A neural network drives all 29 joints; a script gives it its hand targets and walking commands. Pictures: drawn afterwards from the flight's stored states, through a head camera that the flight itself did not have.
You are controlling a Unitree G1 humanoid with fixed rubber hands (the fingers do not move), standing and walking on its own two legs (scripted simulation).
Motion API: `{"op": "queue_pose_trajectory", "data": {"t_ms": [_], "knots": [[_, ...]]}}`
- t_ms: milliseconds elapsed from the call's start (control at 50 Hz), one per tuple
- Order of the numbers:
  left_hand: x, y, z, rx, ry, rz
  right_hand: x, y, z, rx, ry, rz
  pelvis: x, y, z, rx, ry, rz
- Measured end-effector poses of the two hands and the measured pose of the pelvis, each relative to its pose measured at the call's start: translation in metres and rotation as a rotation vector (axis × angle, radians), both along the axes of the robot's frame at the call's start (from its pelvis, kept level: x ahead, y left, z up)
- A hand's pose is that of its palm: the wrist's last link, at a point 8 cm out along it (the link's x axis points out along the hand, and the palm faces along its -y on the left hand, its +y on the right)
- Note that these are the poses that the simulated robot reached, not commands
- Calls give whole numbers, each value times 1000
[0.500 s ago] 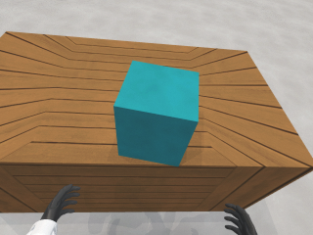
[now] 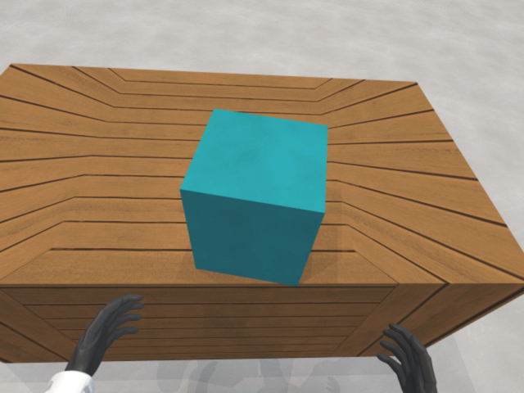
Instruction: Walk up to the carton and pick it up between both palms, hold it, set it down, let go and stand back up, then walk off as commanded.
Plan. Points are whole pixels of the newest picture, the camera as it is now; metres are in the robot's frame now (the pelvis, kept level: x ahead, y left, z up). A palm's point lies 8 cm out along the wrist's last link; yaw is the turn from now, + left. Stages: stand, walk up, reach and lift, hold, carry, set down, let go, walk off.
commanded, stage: reach and lift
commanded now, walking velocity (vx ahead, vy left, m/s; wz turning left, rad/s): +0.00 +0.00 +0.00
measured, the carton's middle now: (257, 201) +0.47 +0.03 -0.01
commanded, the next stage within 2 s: none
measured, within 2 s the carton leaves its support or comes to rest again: neither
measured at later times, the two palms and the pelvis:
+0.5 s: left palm (107, 310) +0.24 +0.23 +0.00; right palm (390, 324) +0.24 -0.17 +0.01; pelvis +0.01 +0.00 +0.00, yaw +0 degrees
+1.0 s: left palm (126, 237) +0.33 +0.22 +0.06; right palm (379, 250) +0.32 -0.15 +0.07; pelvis +0.00 +0.00 +0.00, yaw +0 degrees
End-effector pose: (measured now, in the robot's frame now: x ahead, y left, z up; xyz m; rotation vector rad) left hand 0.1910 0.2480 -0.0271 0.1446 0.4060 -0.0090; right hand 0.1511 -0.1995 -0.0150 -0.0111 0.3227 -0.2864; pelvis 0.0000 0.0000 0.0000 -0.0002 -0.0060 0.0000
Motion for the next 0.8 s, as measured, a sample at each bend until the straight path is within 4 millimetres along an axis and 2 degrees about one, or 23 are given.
{"op": "queue_pose_trajectory", "data": {"t_ms": [120, 280, 540, 800], "knots": [[0, 1, 4, -32, -39, 17, 16, 11, 9, 31, -51, 7, -1, 1, 0, -1, -3, 0], [6, -5, 6, -65, -46, 27, 46, 17, 11, 49, -37, 29, 0, 1, 0, -1, 0, 0], [60, -15, 29, -87, -103, 17, 97, 25, 24, 66, -54, 48, 7, -1, 0, 1, 10, 0], [87, -24, 51, -97, -107, -10, 126, 29, 46, 75, -83, 48, 6, -1, 0, 1, 8, 0]]}}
